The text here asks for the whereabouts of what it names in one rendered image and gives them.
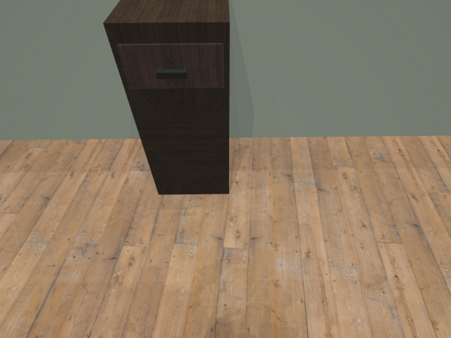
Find drawer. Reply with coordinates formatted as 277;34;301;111
118;43;223;87

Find cabinet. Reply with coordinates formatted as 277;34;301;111
103;0;230;195

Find handle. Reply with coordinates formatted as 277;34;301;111
156;66;187;79

